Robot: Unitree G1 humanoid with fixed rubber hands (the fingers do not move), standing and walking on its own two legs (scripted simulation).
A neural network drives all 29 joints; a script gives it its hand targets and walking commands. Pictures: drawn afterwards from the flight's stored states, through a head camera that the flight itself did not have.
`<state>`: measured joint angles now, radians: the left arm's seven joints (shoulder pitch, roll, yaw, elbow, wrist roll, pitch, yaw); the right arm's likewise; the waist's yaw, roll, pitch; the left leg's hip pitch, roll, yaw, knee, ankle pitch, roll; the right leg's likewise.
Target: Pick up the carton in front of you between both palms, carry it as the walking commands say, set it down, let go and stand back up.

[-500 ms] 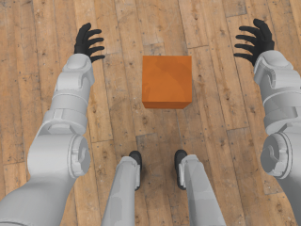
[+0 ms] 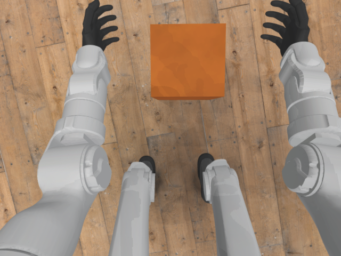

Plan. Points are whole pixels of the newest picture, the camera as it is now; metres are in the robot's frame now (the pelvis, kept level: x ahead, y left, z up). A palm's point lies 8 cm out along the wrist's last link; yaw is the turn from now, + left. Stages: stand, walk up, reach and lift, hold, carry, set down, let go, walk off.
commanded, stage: reach and lift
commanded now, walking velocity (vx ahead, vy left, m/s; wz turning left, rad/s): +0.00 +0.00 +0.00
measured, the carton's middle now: (185, 69) +0.53 -0.04 -0.45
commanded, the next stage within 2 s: none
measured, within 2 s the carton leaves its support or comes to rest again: leaves its support in 1.48 s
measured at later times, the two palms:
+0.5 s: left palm (121, 65) +0.53 +0.16 -0.36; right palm (246, 65) +0.51 -0.21 -0.36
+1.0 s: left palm (127, 68) +0.52 +0.15 -0.37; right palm (239, 65) +0.52 -0.19 -0.37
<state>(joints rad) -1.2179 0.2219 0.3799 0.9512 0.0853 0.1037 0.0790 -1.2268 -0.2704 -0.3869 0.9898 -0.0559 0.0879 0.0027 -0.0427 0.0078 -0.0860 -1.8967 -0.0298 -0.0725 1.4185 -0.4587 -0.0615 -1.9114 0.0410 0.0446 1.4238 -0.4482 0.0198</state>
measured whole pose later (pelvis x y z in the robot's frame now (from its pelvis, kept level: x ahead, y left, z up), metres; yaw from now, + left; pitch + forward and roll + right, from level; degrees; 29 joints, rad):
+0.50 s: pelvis -0.05 +0.01 -0.18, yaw +0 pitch +40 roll +1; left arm -1.61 0.37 0.15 1.14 -0.17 0.14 0.12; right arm -1.58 -0.44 -0.15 1.17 0.15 0.12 -0.07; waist -0.03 -0.01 0.37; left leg -2.24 -0.07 -0.06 2.12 -0.58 -0.08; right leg -2.26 0.04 0.05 2.12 -0.56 0.04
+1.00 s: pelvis -0.05 +0.01 -0.20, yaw +0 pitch +37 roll +1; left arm -1.59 0.34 0.13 1.18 -0.19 0.09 0.13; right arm -1.61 -0.41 -0.08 1.22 0.19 0.08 -0.07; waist -0.03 0.01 0.42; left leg -2.23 -0.06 -0.05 2.20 -0.61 -0.08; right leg -2.25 0.02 0.04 2.20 -0.58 0.03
